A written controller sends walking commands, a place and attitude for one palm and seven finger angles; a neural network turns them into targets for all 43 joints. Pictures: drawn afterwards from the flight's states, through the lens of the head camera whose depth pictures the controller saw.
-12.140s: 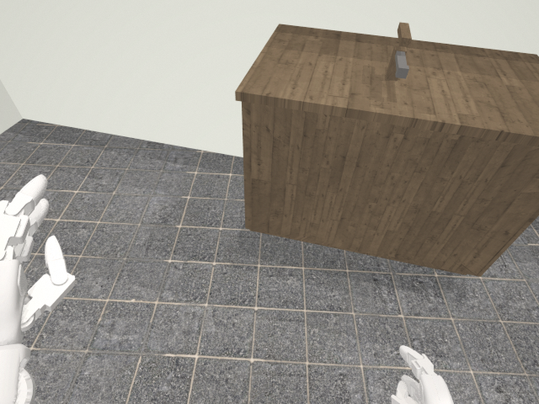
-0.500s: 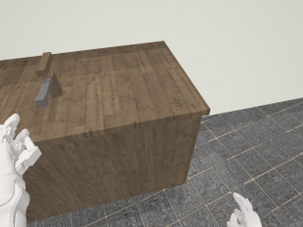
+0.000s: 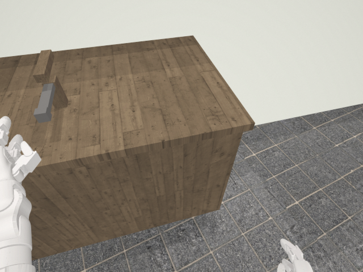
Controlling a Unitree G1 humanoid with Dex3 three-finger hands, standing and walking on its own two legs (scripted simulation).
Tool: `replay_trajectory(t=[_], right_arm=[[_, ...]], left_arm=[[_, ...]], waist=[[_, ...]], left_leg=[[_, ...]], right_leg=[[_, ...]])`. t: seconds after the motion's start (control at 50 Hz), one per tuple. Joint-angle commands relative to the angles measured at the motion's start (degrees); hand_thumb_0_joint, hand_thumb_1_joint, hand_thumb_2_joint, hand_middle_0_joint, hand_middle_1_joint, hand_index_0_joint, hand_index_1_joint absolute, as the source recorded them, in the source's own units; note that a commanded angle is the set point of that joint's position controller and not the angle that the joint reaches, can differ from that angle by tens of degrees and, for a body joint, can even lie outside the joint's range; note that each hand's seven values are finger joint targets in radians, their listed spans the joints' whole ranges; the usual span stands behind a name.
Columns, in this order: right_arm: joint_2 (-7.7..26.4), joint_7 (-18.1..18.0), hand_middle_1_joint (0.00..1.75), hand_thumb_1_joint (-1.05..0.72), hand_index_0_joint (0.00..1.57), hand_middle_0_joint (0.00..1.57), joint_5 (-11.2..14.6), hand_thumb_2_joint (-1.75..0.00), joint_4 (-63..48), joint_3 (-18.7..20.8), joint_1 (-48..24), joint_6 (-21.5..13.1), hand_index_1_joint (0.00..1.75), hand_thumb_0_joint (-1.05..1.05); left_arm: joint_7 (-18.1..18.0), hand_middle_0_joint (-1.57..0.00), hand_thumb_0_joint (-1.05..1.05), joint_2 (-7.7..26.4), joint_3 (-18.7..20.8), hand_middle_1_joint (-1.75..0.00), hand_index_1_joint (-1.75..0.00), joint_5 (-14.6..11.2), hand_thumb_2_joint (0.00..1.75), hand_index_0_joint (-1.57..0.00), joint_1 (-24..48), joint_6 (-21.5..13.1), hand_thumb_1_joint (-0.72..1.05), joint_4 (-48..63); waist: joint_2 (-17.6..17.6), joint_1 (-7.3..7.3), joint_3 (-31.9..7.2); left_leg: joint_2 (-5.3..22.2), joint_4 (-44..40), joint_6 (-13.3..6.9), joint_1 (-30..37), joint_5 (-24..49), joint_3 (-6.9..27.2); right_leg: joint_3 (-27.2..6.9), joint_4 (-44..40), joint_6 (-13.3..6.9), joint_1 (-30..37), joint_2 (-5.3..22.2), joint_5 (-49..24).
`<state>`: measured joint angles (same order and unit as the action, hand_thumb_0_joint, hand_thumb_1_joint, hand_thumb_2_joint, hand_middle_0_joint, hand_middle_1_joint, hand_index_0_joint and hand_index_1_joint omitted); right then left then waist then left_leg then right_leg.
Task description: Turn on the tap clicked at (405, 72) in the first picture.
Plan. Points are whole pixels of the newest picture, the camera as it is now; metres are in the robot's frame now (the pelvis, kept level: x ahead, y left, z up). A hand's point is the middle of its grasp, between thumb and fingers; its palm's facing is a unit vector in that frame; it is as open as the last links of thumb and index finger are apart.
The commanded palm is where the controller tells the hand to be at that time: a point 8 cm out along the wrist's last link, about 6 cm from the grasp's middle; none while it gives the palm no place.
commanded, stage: reach beside the lever's end, fingers flat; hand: left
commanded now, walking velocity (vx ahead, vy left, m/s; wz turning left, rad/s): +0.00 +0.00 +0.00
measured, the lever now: (43, 114) +0.43 +0.40 +0.10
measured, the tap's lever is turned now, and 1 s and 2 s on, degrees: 0 0 0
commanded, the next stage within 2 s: push the lever round in 1.08 s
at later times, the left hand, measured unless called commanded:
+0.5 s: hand (34, 140) +0.35 +0.38 +0.10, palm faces +0.59 -0.81 -0.07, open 7.8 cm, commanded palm +0.32 +0.41 +0.09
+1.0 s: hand (38, 133) +0.39 +0.40 +0.07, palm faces +0.57 -0.82 -0.06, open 7.9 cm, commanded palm +0.34 +0.43 +0.09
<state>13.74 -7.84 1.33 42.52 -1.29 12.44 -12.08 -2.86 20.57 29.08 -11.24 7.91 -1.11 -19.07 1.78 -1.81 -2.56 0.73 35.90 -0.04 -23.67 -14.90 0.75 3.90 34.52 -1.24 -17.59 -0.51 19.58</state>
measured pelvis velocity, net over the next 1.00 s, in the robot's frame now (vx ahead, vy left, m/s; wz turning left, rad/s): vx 0.01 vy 0.01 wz -0.04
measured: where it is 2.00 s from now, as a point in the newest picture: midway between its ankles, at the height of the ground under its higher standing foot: outside the picture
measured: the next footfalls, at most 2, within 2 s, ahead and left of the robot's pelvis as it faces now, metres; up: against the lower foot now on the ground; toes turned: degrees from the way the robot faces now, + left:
none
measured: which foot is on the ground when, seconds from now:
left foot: down 0.00-1.00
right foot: down 0.00-1.00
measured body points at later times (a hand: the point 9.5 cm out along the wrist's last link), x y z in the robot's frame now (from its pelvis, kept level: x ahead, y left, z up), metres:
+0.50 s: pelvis +0.00 +0.00 -0.01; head +0.04 +0.01 +0.44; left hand +0.32 +0.42 +0.10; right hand +0.09 -0.27 -0.12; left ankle +0.04 +0.12 -0.73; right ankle -0.02 -0.11 -0.73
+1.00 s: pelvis +0.01 +0.01 -0.02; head +0.08 +0.03 +0.42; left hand +0.36 +0.44 +0.08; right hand +0.04 -0.27 -0.13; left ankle +0.04 +0.12 -0.73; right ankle -0.02 -0.11 -0.73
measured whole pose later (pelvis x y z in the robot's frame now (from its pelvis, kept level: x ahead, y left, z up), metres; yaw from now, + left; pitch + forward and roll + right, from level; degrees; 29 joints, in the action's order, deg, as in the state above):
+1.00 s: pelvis +0.01 +0.01 -0.02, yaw -2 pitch +13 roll -3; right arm 15.8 -5.6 0.6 40.0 -0.1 21.4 -1.5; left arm 6.7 36.8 42.3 -6.5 27.4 -14.0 -54.2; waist 0.7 3.6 -5.1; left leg 2.6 46.9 -0.9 -39.4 -20.1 0.0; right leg 2.8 42.5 -0.5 -32.5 -2.1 22.6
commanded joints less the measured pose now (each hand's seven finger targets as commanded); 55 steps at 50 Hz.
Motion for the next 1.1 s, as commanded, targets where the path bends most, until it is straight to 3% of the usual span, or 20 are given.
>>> replay_trajectory(t=[0.0,0.04,0.08,0.12,0.24,0.36,0.38,0.44,0.5,0.52,0.56,0.6,0.64,0.68,0.74,0.82,0.9,0.94,1.02,1.08], right_arm=[[8.5,-0.8,0.30,-0.90,0.20,0.20,0.0,-0.90,-7.3,2.8,-2.7,-2.1,0.30,0.00],[8.6,-0.7,0.30,-0.90,0.20,0.20,-0.1,-0.90,-7.5,2.8,-2.0,-1.9,0.30,0.00],[8.7,-0.5,0.30,-0.90,0.20,0.20,-0.4,-0.90,-7.3,3.0,-1.1,-1.6,0.30,0.00],[9.1,-0.3,0.30,-0.90,0.20,0.20,-0.4,-0.90,-6.9,3.3,-0.1,-1.0,0.30,0.00],[9.5,0.2,0.30,-0.90,0.20,0.20,-0.2,-0.90,-7.4,3.6,2.2,0.4,0.30,0.00],[10.2,0.3,0.30,-0.90,0.20,0.20,-0.3,-0.90,-6.7,3.9,4.6,1.7,0.30,0.00],[10.3,0.2,0.30,-0.90,0.20,0.20,-0.3,-0.90,-6.6,3.7,4.8,1.8,0.30,0.00],[11.0,0.0,0.30,-0.90,0.20,0.20,-0.6,-0.90,-5.8,3.9,6.5,2.4,0.30,0.00],[11.1,0.1,0.30,-0.90,0.20,0.20,-0.6,-0.90,-5.5,3.7,7.6,3.1,0.30,0.00],[11.4,0.2,0.30,-0.90,0.20,0.20,-0.8,-0.90,-5.4,3.8,8.4,3.4,0.30,0.00],[11.7,0.4,0.30,-0.90,0.20,0.20,-0.9,-0.90,-5.7,3.8,9.3,4.1,0.30,0.00],[11.8,0.5,0.30,-0.90,0.20,0.20,-1.0,-0.90,-5.8,3.8,10.1,4.8,0.30,0.00],[12.3,0.7,0.30,-0.90,0.20,0.20,-1.2,-0.90,-5.9,3.9,11.4,5.7,0.30,0.00],[12.3,0.9,0.30,-0.90,0.20,0.20,-1.1,-0.90,-6.6,3.9,11.5,6.4,0.30,0.00],[12.3,1.2,0.30,-0.90,0.20,0.20,-1.2,-0.90,-6.9,4.2,12.3,7.2,0.30,0.00],[12.6,1.2,0.30,-0.90,0.20,0.20,-1.0,-0.90,-7.1,4.6,12.3,8.1,0.30,0.00],[12.4,1.4,0.30,-0.90,0.20,0.20,-1.0,-0.90,-8.1,4.5,11.7,8.5,0.30,0.00],[12.4,1.4,0.30,-0.90,0.20,0.20,-1.2,-0.90,-8.5,4.5,11.4,8.5,0.30,0.00],[11.8,1.5,0.30,-0.90,0.20,0.20,-1.0,-0.90,-8.6,4.5,10.3,8.1,0.30,0.00],[11.7,1.1,0.30,-0.90,0.20,0.20,-0.6,-0.90,-8.4,4.4,9.9,7.6,0.30,0.00]], left_arm=[[1.0,-0.17,0.00,18.2,3.6,-0.20,-0.20,0.5,0.90,-0.17,20.1,-4.9,0.90,8.2],[0.9,-0.17,0.00,20.0,4.6,-0.20,-0.20,1.0,0.90,-0.17,21.2,-5.6,0.90,8.0],[0.9,-0.16,0.00,19.2,3.5,-0.19,-0.19,1.4,0.90,-0.16,23.4,-6.6,0.90,6.9],[1.2,-0.16,0.00,21.9,6.1,-0.19,-0.19,1.3,0.90,-0.16,22.2,-7.1,0.90,3.1],[2.9,-0.16,0.00,25.5,8.3,-0.17,-0.17,1.8,0.90,-0.16,24.5,-9.1,0.90,-1.8],[4.6,-0.15,0.00,29.0,9.1,-0.16,-0.16,2.5,0.90,-0.15,30.1,-11.6,0.90,-8.5],[5.0,-0.15,0.00,28.2,7.4,-0.16,-0.16,2.6,0.90,-0.15,32.7,-12.0,0.90,-9.5],[5.7,-0.15,0.00,32.8,9.9,-0.15,-0.15,3.3,0.90,-0.15,36.7,-13.6,0.90,-13.5],[6.9,-0.15,0.00,33.6,9.3,-0.15,-0.15,3.7,0.90,-0.15,38.8,-14.6,0.90,-19.1],[7.1,-0.15,0.00,36.9,11.8,-0.15,-0.15,3.9,0.90,-0.15,39.3,-14.9,0.90,-21.5],[8.1,-0.15,0.00,39.3,12.6,-0.15,-0.15,4.5,0.90,-0.15,40.3,-15.9,0.90,-23.6],[8.7,-0.15,0.00,39.8,12.4,-0.15,-0.15,5.0,0.90,-0.15,41.5,-16.6,0.90,-25.8],[9.4,-0.15,0.00,43.0,14.9,-0.15,-0.15,5.3,0.90,-0.15,40.8,-17.0,0.90,-29.4],[10.3,-0.15,0.00,42.8,13.9,-0.15,-0.15,5.4,0.90,-0.15,41.4,-17.4,0.90,-29.6],[10.6,-0.15,0.00,39.6,11.3,-0.15,-0.15,5.4,0.90,-0.15,42.6,-18.4,0.90,-26.9],[10.2,-0.15,0.00,40.2,14.3,-0.15,-0.15,3.5,0.90,-0.15,37.8,-18.2,0.90,-26.7],[9.7,-0.15,0.00,41.1,15.0,-0.15,-0.15,4.0,0.90,-0.15,37.2,-17.3,0.90,-22.7],[8.8,-0.15,0.00,42.1,16.2,-0.15,-0.15,4.5,0.90,-0.15,36.2,-17.6,0.90,-18.0],[8.5,-0.15,0.00,37.3,14.2,-0.15,-0.15,3.4,0.90,-0.15,32.6,-17.0,0.90,-15.3],[9.1,-0.15,0.00,36.0,13.4,-0.15,-0.15,2.6,0.90,-0.15,31.9,-15.2,0.90,-15.7]], waist=[[3.0,1.33,-10.7],[5.4,0.99,-11.9],[4.8,1.62,-13.3],[2.9,1.36,-13.6],[4.8,1.36,-13.7],[4.6,2.73,-13.8],[4.3,3.66,-13.1],[5.0,4.09,-14.5],[4.9,4.66,-14.5],[4.1,4.23,-14.8],[5.2,3.85,-17.3],[5.9,4.43,-17.7],[4.1,4.24,-17.7],[6.2,4.08,-19.0],[8.7,4.58,-20.7],[5.9,3.45,-21.0],[7.4,3.04,-20.9],[10.2,2.68,-22.6],[10.5,3.07,-20.8],[9.2,3.10,-19.1]], left_leg=[[-0.9,-4.7,-1.1,7.8,5.8,1.7],[-0.9,-4.3,-1.1,8.3,6.6,1.9],[-0.8,-3.7,-1.1,8.8,8.1,2.1],[-0.8,-3.1,-1.2,7.4,9.0,1.9],[-0.9,-1.7,-1.4,5.7,9.6,1.7],[-0.7,-0.4,-1.6,3.9,7.6,1.8],[-0.7,-0.3,-1.7,3.6,6.1,1.9],[-0.7,1.0,-1.9,2.5,5.3,1.9],[-0.8,2.1,-2.1,0.8,4.8,1.5],[-0.6,2.4,-2.1,-0.3,4.8,1.7],[-0.7,3.2,-2.2,-0.7,6.2,1.4],[-0.6,4.2,-2.3,-0.7,7.3,1.3],[-0.6,5.2,-2.4,-2.6,7.8,1.3],[-0.5,5.6,-2.3,-2.4,8.4,1.1],[0.1,5.7,-2.0,1.8,10.3,2.2],[0.2,5.6,-2.0,0.7,11.0,2.4],[0.2,5.4,-2.0,1.0,12.2,2.3],[0.4,5.8,-1.8,3.7,15.2,2.6],[0.9,5.3,-1.1,5.4,16.8,3.1],[0.9,4.5,-1.2,4.8,15.1,3.3]], right_leg=[[-1.9,-4.7,0.3,-2.7,-1.3,-9.6],[-2.0,-4.4,0.1,-2.6,-1.4,-10.0],[-1.9,-3.7,0.1,-2.9,-1.5,-11.4],[-1.9,-3.1,0.2,-2.5,-1.6,-12.5],[-2.1,-2.2,0.2,-3.5,-1.9,-12.9],[-2.5,-1.3,0.5,-6.4,-1.9,-11.2],[-2.6,-1.4,0.6,-7.7,-1.9,-10.0],[-3.1,-0.8,0.6,-8.7,-2.0,-9.3],[-3.4,-0.3,0.9,-9.7,-1.7,-9.4],[-3.4,0.1,0.9,-9.7,-1.8,-9.3],[-3.7,1.0,1.0,-8.9,-1.7,-10.7],[-3.7,1.5,1.1,-10.0,-1.9,-11.5],[-3.6,2.3,1.1,-9.9,-2.2,-12.2],[-3.8,2.8,1.2,-10.3,-2.1,-12.5],[-2.8,3.3,0.6,-13.1,-2.8,-11.4],[-2.7,3.5,0.7,-11.9,-3.0,-11.8],[-2.6,3.8,0.7,-11.6,-3.1,-12.4],[-2.3,4.3,0.3,-11.8,-3.4,-13.0],[-1.8,3.9,0.2,-13.2,-3.8,-12.1],[-1.7,3.2,0.1,-12.9,-3.6,-11.4]])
